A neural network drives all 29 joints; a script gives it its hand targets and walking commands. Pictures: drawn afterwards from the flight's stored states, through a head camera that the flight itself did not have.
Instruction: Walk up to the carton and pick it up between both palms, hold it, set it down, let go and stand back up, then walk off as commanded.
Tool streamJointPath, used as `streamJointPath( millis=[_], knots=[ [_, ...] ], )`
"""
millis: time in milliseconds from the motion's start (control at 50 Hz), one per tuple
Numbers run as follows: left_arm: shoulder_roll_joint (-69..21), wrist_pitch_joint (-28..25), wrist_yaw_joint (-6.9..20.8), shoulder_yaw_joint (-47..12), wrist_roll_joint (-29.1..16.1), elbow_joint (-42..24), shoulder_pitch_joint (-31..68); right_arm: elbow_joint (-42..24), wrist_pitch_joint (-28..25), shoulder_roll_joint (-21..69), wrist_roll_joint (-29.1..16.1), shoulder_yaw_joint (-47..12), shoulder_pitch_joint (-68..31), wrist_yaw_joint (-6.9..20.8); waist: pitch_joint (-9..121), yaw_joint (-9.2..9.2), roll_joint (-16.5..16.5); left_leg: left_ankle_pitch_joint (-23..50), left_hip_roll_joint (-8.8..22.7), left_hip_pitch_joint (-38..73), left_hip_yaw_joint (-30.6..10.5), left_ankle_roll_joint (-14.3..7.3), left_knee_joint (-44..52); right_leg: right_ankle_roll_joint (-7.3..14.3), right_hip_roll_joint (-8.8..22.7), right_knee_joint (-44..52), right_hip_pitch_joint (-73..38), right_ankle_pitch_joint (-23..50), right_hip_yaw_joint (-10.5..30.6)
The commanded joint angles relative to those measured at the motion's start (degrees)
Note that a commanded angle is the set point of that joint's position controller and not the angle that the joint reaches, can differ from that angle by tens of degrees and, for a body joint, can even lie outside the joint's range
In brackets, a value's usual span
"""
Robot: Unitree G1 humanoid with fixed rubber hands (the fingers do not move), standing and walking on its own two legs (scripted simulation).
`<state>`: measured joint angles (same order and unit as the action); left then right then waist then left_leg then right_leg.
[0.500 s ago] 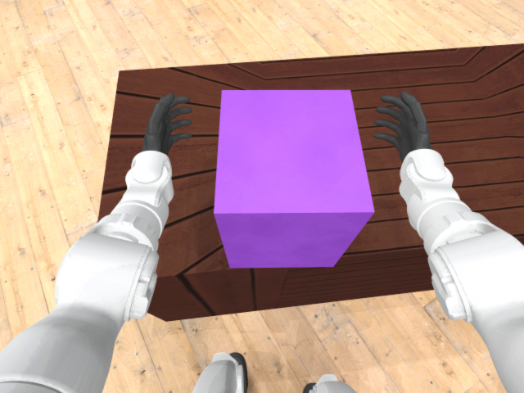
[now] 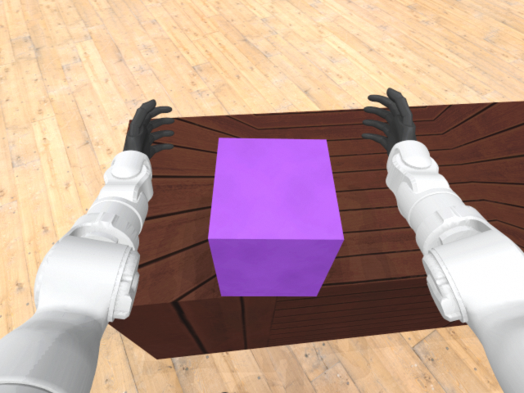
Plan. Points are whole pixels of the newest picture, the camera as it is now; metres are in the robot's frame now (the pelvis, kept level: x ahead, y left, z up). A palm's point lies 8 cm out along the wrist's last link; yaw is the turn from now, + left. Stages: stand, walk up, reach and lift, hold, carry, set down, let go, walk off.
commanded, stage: set down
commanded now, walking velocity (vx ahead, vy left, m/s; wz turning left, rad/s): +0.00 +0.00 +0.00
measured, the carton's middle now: (270, 222) +0.43 +0.01 -0.07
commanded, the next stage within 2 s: none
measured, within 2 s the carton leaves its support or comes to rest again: neither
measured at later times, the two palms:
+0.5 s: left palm (135, 188) +0.40 +0.22 +0.07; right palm (383, 183) +0.40 -0.16 +0.09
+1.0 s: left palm (129, 245) +0.32 +0.23 +0.02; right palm (386, 241) +0.33 -0.16 +0.03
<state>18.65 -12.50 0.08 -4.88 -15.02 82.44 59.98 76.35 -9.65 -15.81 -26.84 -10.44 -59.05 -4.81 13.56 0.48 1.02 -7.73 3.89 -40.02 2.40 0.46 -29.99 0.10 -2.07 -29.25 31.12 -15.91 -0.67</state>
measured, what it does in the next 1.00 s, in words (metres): stands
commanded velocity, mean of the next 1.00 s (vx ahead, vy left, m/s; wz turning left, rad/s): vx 0.00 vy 0.00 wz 0.00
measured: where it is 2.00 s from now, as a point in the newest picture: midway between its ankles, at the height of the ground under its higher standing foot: outside the picture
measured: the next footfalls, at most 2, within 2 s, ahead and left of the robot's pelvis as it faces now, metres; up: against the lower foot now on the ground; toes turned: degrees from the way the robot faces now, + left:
none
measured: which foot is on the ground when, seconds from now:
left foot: down 0.00-1.00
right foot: down 0.00-1.00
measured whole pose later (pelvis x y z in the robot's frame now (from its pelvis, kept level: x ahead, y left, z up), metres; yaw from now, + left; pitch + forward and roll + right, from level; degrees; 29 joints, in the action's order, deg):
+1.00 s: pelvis +0.00 +0.00 +0.01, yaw +1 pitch +4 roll -1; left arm 13.6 -16.8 1.6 2.6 -9.3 54.5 22.3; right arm 54.1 -17.3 -8.1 -17.1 -6.3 -22.5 -6.9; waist 3.6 -0.6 0.9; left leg -8.8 2.8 -21.9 2.8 0.4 -26.8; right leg 0.2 -1.1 -25.1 12.6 -16.5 -0.4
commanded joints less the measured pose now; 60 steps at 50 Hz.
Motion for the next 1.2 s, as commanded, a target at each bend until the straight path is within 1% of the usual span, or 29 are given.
streamJointPath(
  millis=[0, 20, 60, 80, 160, 220, 320, 380, 420, 440, 460, 480, 540, 560, 580, 600, 620, 680, 780, 840, 880, 900, 960, 980, 1000, 1060, 1080, 1140, 1180],
  knots=[
    [7.80, 0.29, -0.53, -1.24, -2.21, -9.31, 24.11, -8.69, 1.48, -6.49, -0.59, -0.22, -22.64, -0.52, 25.35, -0.66, -2.04, 13.75, -2.88, 30.60, 0.34, 1.05, -1.26, -2.40, 0.02, 5.15, 0.19, 16.39, -1.07],
    [8.52, 0.79, -0.55, -1.01, -2.16, -9.50, 24.13, -9.27, 1.90, -6.09, -0.58, -0.21, -22.81, -0.53, 25.71, -1.33, -2.61, 13.55, -2.83, 31.31, 0.50, 0.92, -0.98, -2.15, -0.21, 5.67, 0.03, 15.42, -1.12],
    [7.56, 1.27, -0.61, -2.38, -3.37, -9.50, 24.15, -9.51, 2.66, -6.19, -0.04, 0.45, -23.71, -0.54, 23.80, -0.39, -2.37, 11.34, -2.51, 31.63, 0.27, 0.69, -0.70, -1.75, -0.25, 6.43, 1.15, 11.62, -1.63],
    [6.53, 1.95, -0.71, -1.85, -2.61, -10.10, 21.19, -9.24, 2.98, -6.07, -0.17, 0.31, -21.30, -0.39, 24.08, -1.13, -3.13, 13.21, -2.38, 33.50, 0.22, 0.83, -0.58, -1.84, -0.45, 6.66, 0.23, 13.18, -1.56],
    [5.52, 3.27, 0.21, -0.52, -0.52, -9.74, 15.91, -8.15, 3.12, -6.53, 1.18, 0.39, -16.76, -1.02, 20.99, -0.45, -1.97, 15.05, -2.15, 36.05, -0.28, 0.79, -0.10, -1.69, -0.46, 7.53, -2.00, 15.14, -1.41],
    [5.93, 2.66, 0.45, 1.37, 0.95, -12.32, 14.32, -11.45, 2.20, -5.61, 2.46, 1.48, -15.79, -1.89, 19.58, -0.59, -1.74, 15.19, -2.61, 34.80, -0.04, 0.69, 0.56, -2.06, -0.23, 7.61, -4.49, 16.13, -1.19],
    [4.23, 1.41, -0.31, 2.21, 2.45, -20.58, 10.37, -14.58, 0.73, -4.16, 3.94, 3.64, -10.03, -1.81, 19.59, 0.08, -5.37, 16.08, -2.40, 39.35, -0.38, 1.58, 0.37, -1.14, -0.45, 8.98, -2.78, 12.61, -1.39],
    [4.01, 1.25, -0.73, 3.38, 3.05, -23.94, 8.99, -17.14, 0.40, -3.69, 4.45, 4.19, -9.01, -1.72, 20.29, -0.75, -6.26, 17.59, -2.33, 40.74, -0.70, 2.29, 0.21, -0.61, -1.04, 9.22, -2.05, 12.02, -1.81],
    [2.56, 1.23, -0.75, 3.90, 3.31, -25.52, 5.45, -20.08, -0.10, -3.70, 5.13, 5.00, -6.36, -1.66, 19.53, -0.78, -5.43, 16.43, -2.22, 41.22, -0.85, 2.15, 0.44, -0.52, -1.10, 9.35, -2.05, 10.97, -1.87],
    [1.96, 0.57, -0.64, 4.34, 4.59, -26.66, -0.82, -19.00, -0.66, -2.02, 5.19, 4.08, 0.74, -1.44, 18.35, -0.75, -5.53, 18.34, -2.08, 42.61, -1.25, 2.08, 0.32, -0.15, -1.01, 9.26, -4.04, 13.00, -1.72],
    [2.33, 0.43, -0.74, 5.25, 3.92, -28.28, 2.27, -22.15, -1.10, -2.80, 5.63, 5.24, -3.51, -1.78, 20.07, -0.88, -5.12, 18.79, -2.44, 42.53, -0.80, 2.32, 0.01, -0.63, -1.04, 9.25, -3.35, 12.67, -1.94],
    [2.39, 0.38, -0.59, 5.69, 4.69, -26.92, -1.96, -20.35, -1.15, -2.83, 6.50, 5.10, 1.49, -1.79, 17.55, -0.59, -4.56, 18.33, -2.31, 42.62, -1.08, 2.27, 0.47, -0.49, -1.10, 9.68, -4.32, 12.63, -1.60],
    [2.62, -0.11, -0.19, 6.04, 4.76, -29.48, -2.49, -23.77, -1.78, -2.29, 7.39, 6.40, 2.42, -1.99, 16.13, -0.05, -5.24, 15.77, -2.66, 41.90, -0.85, 2.11, 0.95, -0.44, -0.77, 9.73, -4.42, 11.10, -1.35],
    [1.41, -0.70, -0.22, 6.70, 6.06, -30.40, -8.21, -23.50, -2.61, -1.06, 7.60, 5.70, 7.94, -1.77, 14.73, -0.35, -4.89, 16.33, -2.68, 43.08, -0.97, 2.07, 1.07, -0.33, -0.81, 9.90, -6.12, 11.96, -1.51],
    [1.52, -0.39, -0.46, 6.60, 5.34, -31.19, -4.27, -25.47, -2.67, -1.79, 8.01, 6.87, 3.32, -1.91, 14.79, -0.34, -5.20, 15.36, -2.65, 42.13, -0.84, 2.21, 1.14, -0.23, -0.88, 9.87, -4.47, 10.16, -1.58],
    [0.48, -1.11, -0.16, 6.71, 5.82, -32.10, -11.41, -24.60, -3.37, -0.14, 7.87, 5.57, 11.72, -1.91, 12.81, 0.09, -4.41, 16.58, -2.59, 43.43, -1.28, 2.16, 1.43, -0.06, -0.96, 10.14, -6.43, 11.76, -1.78],
    [-0.06, -1.44, -0.05, 7.07, 5.97, -33.74, -11.27, -27.06, -4.04, -0.40, 8.10, 5.52, 9.49, -1.78, 13.99, -1.06, -4.26, 18.12, -2.59, 43.70, -1.08, 2.27, 1.08, 0.06, -0.97, 9.85, -6.87, 12.25, -1.52],
    [0.62, -1.94, -0.07, 7.16, 5.20, -31.97, -12.04, -28.52, -4.32, 0.26, 9.09, 6.26, 10.49, -1.46, 10.71, -0.57, -3.06, 12.39, -2.70, 40.70, -0.82, 1.79, 1.98, 0.12, -0.63, 10.30, -6.13, 7.92, -1.10],
    [1.75, -4.28, 0.21, 8.09, 4.12, -34.98, -14.45, -31.98, -6.27, 1.38, 9.66, 6.21, 13.32, -1.76, 10.45, -1.09, -1.91, 11.31, -3.18, 39.92, -0.78, 1.33, 1.85, 0.09, -0.28, 9.32, -7.25, 7.86, -0.60],
    [-0.36, -5.18, 0.88, 8.11, 5.96, -34.62, -22.96, -28.29, -7.81, 2.97, 9.82, 4.95, 22.02, -1.90, 6.41, -1.22, -2.97, 13.41, -3.23, 41.87, -0.65, 1.62, 1.95, 0.16, -0.03, 9.60, -9.01, 9.47, -0.50],
    [0.95, -5.26, 1.20, 8.47, 5.34, -33.94, -19.11, -27.81, -8.41, 2.38, 9.71, 5.85, 18.52, -2.18, 6.28, -0.85, -3.41, 12.07, -3.53, 39.61, -0.57, 1.60, 1.52, 0.04, 0.06, 9.49, -7.91, 8.88, -0.22],
    [0.93, -5.70, 1.41, 8.25, 5.57, -34.05, -22.10, -27.72, -8.81, 3.20, 9.83, 5.27, 22.10, -2.03, 4.21, -0.81, -3.74, 10.81, -3.62, 39.68, -0.51, 1.33, 1.93, 0.03, 0.40, 9.57, -8.42, 7.76, 0.14],
    [-0.23, -7.36, 1.99, 9.07, 6.35, -36.96, -29.41, -28.75, -11.76, 4.60, 10.04, 4.83, 28.92, -2.32, 4.88, -1.05, -2.26, 14.51, -3.77, 42.57, -0.52, 1.56, 1.48, 0.04, 0.21, 9.66, -9.81, 10.95, 0.04],
    [0.43, -7.46, 2.09, 10.09, 6.77, -37.44, -28.39, -30.40, -12.71, 4.48, 10.18, 4.77, 27.24, -2.59, 5.85, -2.48, -2.95, 16.55, -4.14, 41.56, -0.11, 1.75, 1.02, -0.06, 0.25, 9.39, -9.90, 12.49, 0.39],
    [0.39, -7.68, 2.29, 9.74, 6.74, -36.00, -27.82, -29.14, -13.26, 4.60, 10.98, 5.55, 27.03, -2.88, 4.44, -1.07, -3.20, 15.97, -4.32, 40.94, -0.16, 1.89, 1.01, -0.22, 0.23, 9.45, -9.76, 13.09, 0.23],
    [-0.20, -9.28, 2.64, 9.66, 6.75, -40.55, -33.32, -32.29, -16.20, 4.83, 11.19, 6.10, 32.54, -2.99, 5.07, -0.51, -2.38, 18.34, -4.29, 42.62, -0.36, 2.21, 0.45, -0.26, 0.01, 9.10, -10.87, 15.21, 0.24],
    [0.59, -9.81, 2.71, 9.48, 6.41, -42.32, -32.77, -33.28, -16.72, 5.16, 11.29, 6.23, 31.13, -2.98, 6.28, -1.21, -2.88, 18.52, -4.37, 41.90, -0.38, 2.16, 0.11, -0.13, 0.21, 8.95, -10.99, 15.18, 0.65],
    [-0.63, -10.66, 3.07, 9.21, 6.53, -42.43, -38.55, -32.13, -18.02, 6.21, 11.04, 4.79, 37.22, -2.47, 2.80, -0.84, -2.27, 17.94, -4.27, 42.49, -0.70, 2.08, 0.42, -0.06, 0.31, 9.07, -10.84, 15.24, 0.78],
    [0.93, -10.70, 2.98, 8.64, 5.17, -42.45, -34.60, -32.18, -18.11, 5.14, 11.17, 5.91, 33.12, -2.44, 1.48, -0.75, -2.27, 14.55, -4.48, 40.02, -0.37, 2.04, 0.42, -0.13, 0.47, 9.08, -8.36, 10.91, 0.81]
  ],
)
